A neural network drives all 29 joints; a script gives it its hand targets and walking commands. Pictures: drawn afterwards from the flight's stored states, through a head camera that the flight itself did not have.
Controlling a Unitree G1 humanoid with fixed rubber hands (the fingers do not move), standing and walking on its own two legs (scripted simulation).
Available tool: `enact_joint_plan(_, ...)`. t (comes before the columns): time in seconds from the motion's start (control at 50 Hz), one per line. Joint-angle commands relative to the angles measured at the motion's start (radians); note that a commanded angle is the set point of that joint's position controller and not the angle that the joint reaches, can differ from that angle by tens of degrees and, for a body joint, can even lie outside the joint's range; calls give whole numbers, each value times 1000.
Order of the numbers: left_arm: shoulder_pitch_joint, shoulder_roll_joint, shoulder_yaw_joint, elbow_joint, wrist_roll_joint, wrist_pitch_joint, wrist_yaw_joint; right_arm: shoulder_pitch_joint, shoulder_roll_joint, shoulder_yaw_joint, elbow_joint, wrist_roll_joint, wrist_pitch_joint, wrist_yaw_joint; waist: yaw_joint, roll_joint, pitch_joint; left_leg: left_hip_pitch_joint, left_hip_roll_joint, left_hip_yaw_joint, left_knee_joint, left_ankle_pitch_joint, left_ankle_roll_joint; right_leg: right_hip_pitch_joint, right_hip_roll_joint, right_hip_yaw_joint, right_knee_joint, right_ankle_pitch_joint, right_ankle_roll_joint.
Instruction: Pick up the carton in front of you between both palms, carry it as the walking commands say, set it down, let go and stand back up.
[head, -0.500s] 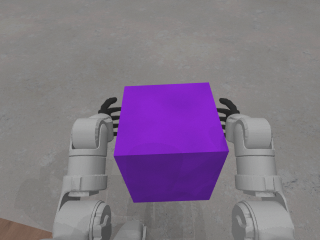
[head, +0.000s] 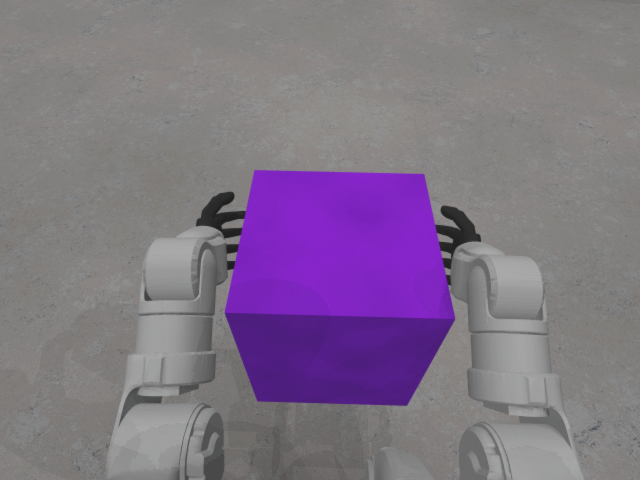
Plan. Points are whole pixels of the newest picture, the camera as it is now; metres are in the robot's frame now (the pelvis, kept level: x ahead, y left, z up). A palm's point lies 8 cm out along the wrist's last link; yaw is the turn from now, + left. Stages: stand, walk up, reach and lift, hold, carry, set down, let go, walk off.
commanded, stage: carry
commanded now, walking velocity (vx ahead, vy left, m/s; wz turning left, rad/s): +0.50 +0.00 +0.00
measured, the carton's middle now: (335, 295) +0.34 -0.01 +0.01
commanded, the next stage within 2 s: none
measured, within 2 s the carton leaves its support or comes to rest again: neither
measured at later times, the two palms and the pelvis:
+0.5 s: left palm (247, 134) +0.56 +0.11 +0.09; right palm (447, 137) +0.57 -0.19 +0.08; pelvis +0.30 -0.05 +0.01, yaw +2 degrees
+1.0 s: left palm (241, 28) +0.86 +0.15 +0.09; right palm (398, 35) +0.85 -0.15 +0.10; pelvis +0.60 +0.01 +0.01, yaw -1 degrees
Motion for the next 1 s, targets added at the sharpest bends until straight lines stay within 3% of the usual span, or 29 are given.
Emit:
enact_joint_plan(0.0, -569, -1155, -654, -153, -378, -28, -193, -749, 1144, 675, -217, 476, -29, 262, 14, 117, -504, 494, 293, -297, -162, 320, 96, -88, -32, -9, -138, 60, 24)
enact_joint_plan(0.1, -412, -1143, -720, -248, -343, -25, -199, -536, 1104, 696, -266, 419, -13, 288, 18, 147, -434, 556, 241, -157, -167, 529, 32, -40, -9, -82, -429, 246, 31)
enact_joint_plan(0.18, -261, -1113, -758, -317, -338, 0, -228, -332, 1057, 706, -307, 355, 6, 295, 9, 168, -369, 592, 214, -78, -134, 639, 5, 41, 29, -145, -634, 343, 18)
enact_joint_plan(0.22, -186, -1096, -771, -341, -339, 12, -247, -243, 1035, 717, -327, 331, 12, 299, 16, 175, -373, 554, 200, -34, -30, 692, -23, 201, 56, -196, -736, 373, 2)
enact_joint_plan(0.24, -156, -1091, -776, -353, -336, 15, -256, -200, 1025, 727, -340, 324, 15, 301, 26, 145, -407, 448, 183, 8, 86, 654, -52, 396, 59, -212, -760, 381, -14)
enact_joint_plan(0.26, -98, -1079, -773, -352, -330, 18, -264, -180, 1009, 738, -360, 321, 18, 304, 48, 102, -463, 271, 172, 18, 228, 444, -86, 629, -33, -114, -726, 334, -41)
enact_joint_plan(0.28, -61, -1044, -761, -358, -310, 19, -269, -179, 1014, 757, -382, 330, 28, 308, 59, -106, -540, -16, 108, 16, 489, 102, -114, 881, -289, 255, -677, 348, -145)
enact_joint_plan(0.3, -25, -1042, -759, -345, -299, 15, -271, -165, 1025, 767, -397, 336, 35, 314, 66, -282, -513, -323, 0, -29, 662, -301, -122, 1002, -386, 513, -764, 361, -256)
enact_joint_plan(0.32, -22, -1078, -769, -361, -318, 17, -277, -177, 1025, 775, -414, 345, 34, 316, 64, -223, -461, -400, 49, -102, 783, -338, -101, 941, -398, 484, -785, 356, -260)
enact_joint_plan(0.34, -37, -1096, -775, -386, -335, 16, -282, -199, 1032, 788, -432, 360, 32, 318, 62, -140, -436, -391, 88, -128, 784, -311, -89, 853, -369, 413, -795, 361, -236)
enact_joint_plan(0.36, -53, -1101, -784, -418, -348, 17, -286, -197, 1045, 795, -441, 371, 29, 319, 56, -60, -391, -362, 129, -134, 731, -246, -88, 746, -341, 327, -830, 324, -197)
enact_joint_plan(0.38, -67, -1103, -791, -441, -358, 18, -288, -187, 1054, 799, -450, 379, 26, 318, 50, -41, -364, -313, 155, -137, 640, -195, -95, 656, -316, 249, -875, 249, -164)
enact_joint_plan(0.42, -49, -1097, -797, -454, -370, 19, -293, -158, 1059, 806, -453, 375, 22, 312, 50, -91, -342, -229, 141, -85, 498, -143, -111, 563, -271, 123, -927, 168, -142)
enact_joint_plan(0.48, 6, -1066, -796, -447, -372, 22, -300, -91, 1045, 805, -441, 351, 20, 302, 50, -124, -298, -194, 132, -31, 286, -42, -131, 541, -236, 31, -961, 166, -144)
enact_joint_plan(0.6, 37, -1006, -791, -462, -357, 34, -296, -63, 992, 800, -458, 346, 35, 297, 60, -138, -214, -139, 101, 48, 79, 116, -123, 566, -208, -51, -922, 282, -106)
enact_joint_plan(0.64, 33, -984, -789, -454, -349, 43, -292, -60, 967, 790, -450, 344, 45, 298, 60, -140, -194, -93, 94, 68, 33, 104, -115, 580, -207, -63, -870, 297, -91)
enact_joint_plan(0.68, 23, -964, -790, -442, -345, 52, -289, -46, 943, 774, -425, 341, 54, 298, 44, -89, -229, 115, 41, 141, -24, 34, -101, 515, -161, -128, -683, 369, -61)
enact_joint_plan(0.7, 24, -950, -790, -432, -345, 57, -286, -34, 934, 763, -403, 339, 57, 299, 29, -43, -288, 319, 79, 84, -7, -10, -85, 401, -133, -168, -511, 403, -28)
enact_joint_plan(0.72, -3, -949, -798, -449, -354, 68, -283, -26, 913, 742, -370, 321, 52, 300, 9, 176, -358, 513, 319, -314, -106, -162, 14, 157, -40, -179, -208, 241, 32)
enact_joint_plan(0.74, -25, -958, -805, -451, -362, 73, -286, -15, 938, 743, -350, 320, 46, 300, 10, 360, -377, 635, 437, -597, -215, -114, 105, -77, 45, -130, -10, -110, 48)
enact_joint_plan(0.76, -40, -989, -811, -440, -372, 67, -291, -25, 963, 744, -372, 334, 41, 300, 15, 286, -369, 617, 452, -579, -210, -14, 122, -144, -7, -28, 111, -142, 19)
enact_joint_plan(0.78, -46, -1019, -810, -442, -379, 57, -296, -50, 1003, 752, -395, 345, 34, 302, 15, 198, -372, 565, 427, -494, -187, 63, 108, -144, -45, 5, 146, -113, -4)
enact_joint_plan(0.8, -45, -1047, -812, -447, -381, 46, -298, -72, 1034, 764, -417, 355, 26, 305, 18, 104, -371, 507, 415, -421, -191, 57, 77, -129, -82, 25, 114, -50, -14)
enact_joint_plan(0.82, -41, -1067, -815, -454, -379, 36, -297, -94, 1058, 776, -440, 367, 18, 308, 24, 70, -359, 431, 396, -344, -221, 29, 44, -84, -105, 34, 46, 10, -15)
enact_joint_plan(0.86, -34, -1074, -824, -480, -363, 20, -288, -110, 1073, 797, -470, 383, 6, 314, 27, 111, -353, 369, 357, -224, -270, -41, 17, -24, -98, -5, -70, 84, -5)
enact_joint_plan(0.9, -9, -1084, -826, -490, -352, 12, -279, -97, 1057, 804, -490, 392, 3, 316, 26, 136, -330, 354, 340, -161, -309, -67, 27, -15, -94, -37, -191, 133, 11)
enact_joint_plan(0.98, 44, -1035, -812, -519, -333, 21, -264, -65, 1001, 806, -528, 394, 17, 316, 22, 129, -274, 379, 300, -61, -306, 70, 23, 14, -71, -101, -448, 252, 19)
